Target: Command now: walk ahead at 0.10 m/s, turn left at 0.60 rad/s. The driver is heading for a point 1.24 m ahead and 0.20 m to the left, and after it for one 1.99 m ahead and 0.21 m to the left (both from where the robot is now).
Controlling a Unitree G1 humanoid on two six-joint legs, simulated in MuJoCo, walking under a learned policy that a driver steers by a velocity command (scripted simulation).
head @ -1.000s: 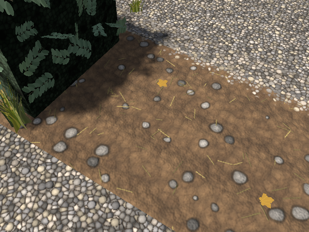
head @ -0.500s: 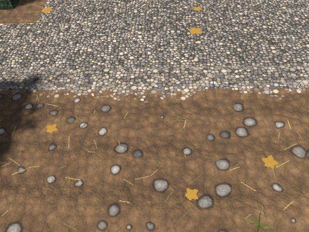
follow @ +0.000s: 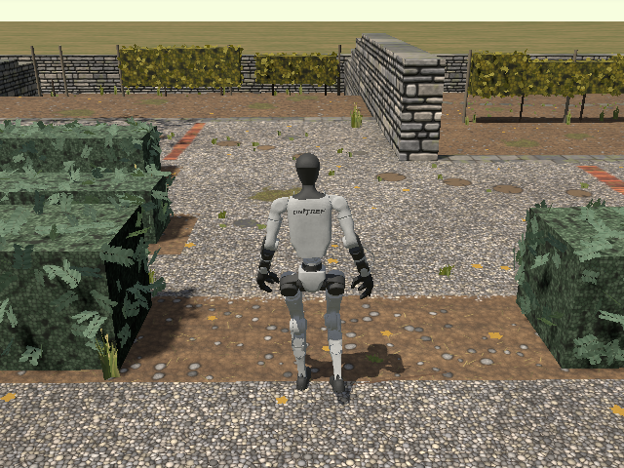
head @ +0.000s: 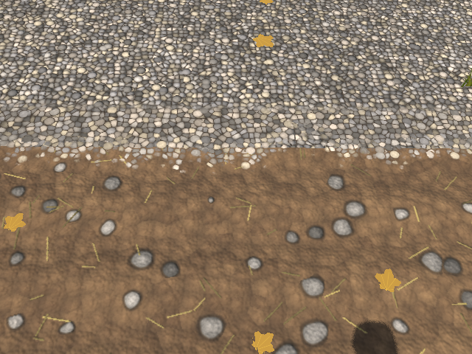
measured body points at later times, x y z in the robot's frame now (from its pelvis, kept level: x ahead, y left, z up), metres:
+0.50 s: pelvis +0.07 -0.06 +0.01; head +0.11 -0.07 +0.46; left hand +0.08 +0.26 -0.07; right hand +0.30 -0.29 -0.11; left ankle +0.00 +0.05 -0.65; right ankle +0.12 -0.14 -0.73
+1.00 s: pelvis +0.14 -0.04 +0.00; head +0.14 -0.03 +0.45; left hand +0.19 +0.27 -0.11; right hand +0.25 -0.31 -0.11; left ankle -0.01 +0.04 -0.73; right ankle +0.25 -0.15 -0.64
